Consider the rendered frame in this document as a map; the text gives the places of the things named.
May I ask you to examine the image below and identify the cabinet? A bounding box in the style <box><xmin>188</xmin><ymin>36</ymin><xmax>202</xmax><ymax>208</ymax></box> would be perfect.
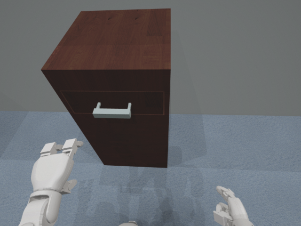
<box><xmin>41</xmin><ymin>8</ymin><xmax>171</xmax><ymax>168</ymax></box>

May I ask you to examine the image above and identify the left robot forearm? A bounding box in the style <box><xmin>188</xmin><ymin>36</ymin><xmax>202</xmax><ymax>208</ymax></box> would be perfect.
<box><xmin>19</xmin><ymin>189</ymin><xmax>62</xmax><ymax>226</ymax></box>

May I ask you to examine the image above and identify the robot right hand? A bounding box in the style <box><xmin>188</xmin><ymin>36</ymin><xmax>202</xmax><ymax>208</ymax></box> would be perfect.
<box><xmin>213</xmin><ymin>186</ymin><xmax>249</xmax><ymax>226</ymax></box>

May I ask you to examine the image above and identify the handle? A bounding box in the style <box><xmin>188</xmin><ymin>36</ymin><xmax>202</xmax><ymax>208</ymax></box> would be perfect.
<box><xmin>92</xmin><ymin>102</ymin><xmax>131</xmax><ymax>119</ymax></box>

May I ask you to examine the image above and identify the robot left hand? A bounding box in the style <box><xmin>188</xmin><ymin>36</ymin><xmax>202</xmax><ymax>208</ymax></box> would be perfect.
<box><xmin>31</xmin><ymin>138</ymin><xmax>83</xmax><ymax>195</ymax></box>

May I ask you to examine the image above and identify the drawer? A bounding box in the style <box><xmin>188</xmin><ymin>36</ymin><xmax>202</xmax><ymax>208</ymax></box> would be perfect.
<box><xmin>62</xmin><ymin>90</ymin><xmax>164</xmax><ymax>114</ymax></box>

